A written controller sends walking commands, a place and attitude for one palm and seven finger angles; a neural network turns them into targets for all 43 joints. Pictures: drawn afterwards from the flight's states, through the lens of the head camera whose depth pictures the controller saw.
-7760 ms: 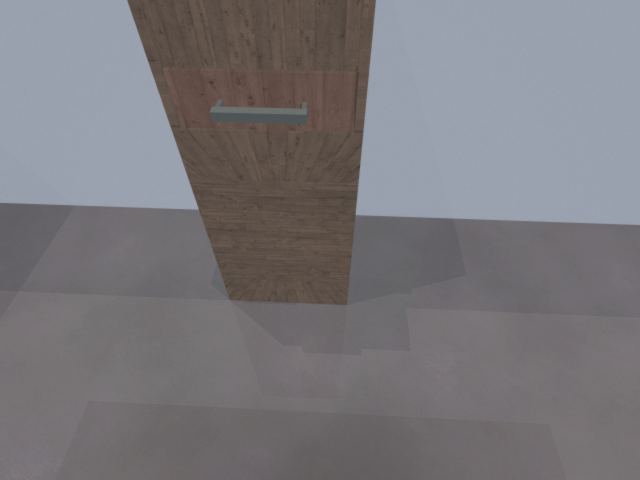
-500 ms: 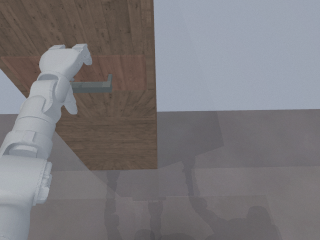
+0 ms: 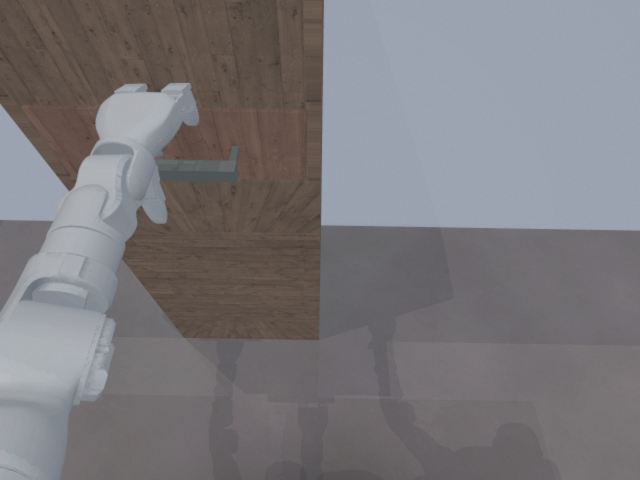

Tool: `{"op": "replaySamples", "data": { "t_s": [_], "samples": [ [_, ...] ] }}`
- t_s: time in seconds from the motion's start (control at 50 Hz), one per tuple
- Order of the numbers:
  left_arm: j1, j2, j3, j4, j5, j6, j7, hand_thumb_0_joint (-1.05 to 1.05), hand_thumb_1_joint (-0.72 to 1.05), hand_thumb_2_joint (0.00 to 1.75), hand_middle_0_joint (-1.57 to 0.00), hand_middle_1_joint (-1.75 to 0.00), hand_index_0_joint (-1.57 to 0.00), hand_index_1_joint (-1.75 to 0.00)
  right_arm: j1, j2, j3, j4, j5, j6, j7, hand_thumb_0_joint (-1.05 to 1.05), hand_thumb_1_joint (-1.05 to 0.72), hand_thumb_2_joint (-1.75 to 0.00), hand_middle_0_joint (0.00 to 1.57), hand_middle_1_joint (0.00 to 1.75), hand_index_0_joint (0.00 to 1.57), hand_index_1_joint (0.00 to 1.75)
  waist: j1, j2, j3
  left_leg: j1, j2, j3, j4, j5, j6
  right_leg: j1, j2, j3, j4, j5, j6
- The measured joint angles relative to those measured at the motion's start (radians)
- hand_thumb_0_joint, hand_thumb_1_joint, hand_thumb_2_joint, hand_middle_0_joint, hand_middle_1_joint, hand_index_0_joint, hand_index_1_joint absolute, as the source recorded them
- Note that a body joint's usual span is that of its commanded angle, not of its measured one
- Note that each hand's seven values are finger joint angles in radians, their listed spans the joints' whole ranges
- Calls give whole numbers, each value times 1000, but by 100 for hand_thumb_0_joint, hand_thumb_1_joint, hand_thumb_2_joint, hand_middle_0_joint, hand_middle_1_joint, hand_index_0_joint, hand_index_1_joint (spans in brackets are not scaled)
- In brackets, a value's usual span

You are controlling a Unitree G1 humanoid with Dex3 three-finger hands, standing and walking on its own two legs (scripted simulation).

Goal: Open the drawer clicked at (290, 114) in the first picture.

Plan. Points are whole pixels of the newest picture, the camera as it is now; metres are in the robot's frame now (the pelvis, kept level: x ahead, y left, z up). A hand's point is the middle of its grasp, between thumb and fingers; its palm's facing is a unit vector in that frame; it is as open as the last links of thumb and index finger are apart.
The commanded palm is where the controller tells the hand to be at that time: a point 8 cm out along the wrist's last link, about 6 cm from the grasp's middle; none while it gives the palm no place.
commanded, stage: move the hooked fingers above the handle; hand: left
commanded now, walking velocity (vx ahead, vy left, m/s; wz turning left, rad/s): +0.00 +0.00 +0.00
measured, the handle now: (172, 160) +0.55 +0.20 +0.06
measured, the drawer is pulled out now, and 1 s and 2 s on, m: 0.00 0.00 0.00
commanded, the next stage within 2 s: lower the fingers behind the handle in 0.32 s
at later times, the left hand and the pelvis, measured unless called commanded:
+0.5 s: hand (155, 154) +0.50 +0.20 +0.12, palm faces -0.02 -0.03 -1.00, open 13.8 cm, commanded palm +0.49 +0.21 +0.17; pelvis +0.00 +0.00 +0.00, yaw +0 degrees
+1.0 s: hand (162, 179) +0.49 +0.20 +0.08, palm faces -0.11 -0.01 -0.99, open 13.8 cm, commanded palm +0.49 +0.21 +0.13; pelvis -0.01 +0.00 -0.01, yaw -1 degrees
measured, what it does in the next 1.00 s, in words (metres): stands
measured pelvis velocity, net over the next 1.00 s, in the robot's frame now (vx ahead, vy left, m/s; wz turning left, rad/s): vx -0.01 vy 0.00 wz -0.01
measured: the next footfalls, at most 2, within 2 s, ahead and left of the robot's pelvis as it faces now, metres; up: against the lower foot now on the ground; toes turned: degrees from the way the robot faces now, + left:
none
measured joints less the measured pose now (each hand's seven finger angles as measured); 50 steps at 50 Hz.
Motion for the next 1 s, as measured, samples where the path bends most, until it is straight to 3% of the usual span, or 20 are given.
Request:
{"op": "replaySamples", "data": {
  "t_s": [0.16, 0.32, 0.4, 0.64, 0.9, 1.0],
  "samples": [
    [-4, 30, 33, 33, 14, 13, -28, 0, -48, 30, -33, -121, -35, -123, 19, 9, 13, -18, 3, 5, -11, 0, -91, -90, 20, 30, 20, 30, -12, 8, -4, 1, 7, 10, -6, 1, -2, -6, 6, 11, -2, 3, -1],
    [29, 54, 27, -9, -3, -29, -59, 0, -48, 30, -32, -121, -33, -121, 63, 7, -2, -1, 2, 6, -18, 0, -91, -90, 20, 30, 20, 30, -4, 9, 6, 4, 7, 5, -10, 1, -4, 1, 8, 6, -9, 4, -3],
    [46, 41, 32, -42, -11, -54, -42, 0, -48, 30, -32, -120, -33, -121, 71, 3, -11, 16, -2, 9, -14, 0, -91, -90, 20, 30, 20, 30, 0, 7, 2, 4, 7, 3, -7, -2, -4, 3, 8, 4, -10, 2, -3],
    [-19, 22, 15, 40, 12, 2, 9, 0, -48, 30, -34, -121, -35, -125, 44, -1, 0, 11, 5, 1, -9, 0, -91, -90, 20, 30, 20, 30, -7, 2, -9, -24, 7, -1, 8, -2, -3, -25, 7, 1, 6, 0, -3],
    [-66, 40, 1, 115, 36, 19, 3, 0, -49, 30, -32, -121, -31, -125, 45, 1, 15, -17, 7, -12, -18, 0, -91, -90, 20, 30, 20, 30, -31, -3, -8, -78, 11, -3, 46, -1, -2, -79, 10, 1, 46, 0, -3],
    [-19, 53, 23, 101, 33, -23, -16, 0, -49, 30, -32, -120, -31, -122, 68, 2, 7, -21, -1, -22, -24, 0, -91, -90, 20, 30, 20, 30, -42, 0, 1, -103, 14, 2, 65, -6, 1, -105, 13, 7, 61, -1, -1]
  ]
}}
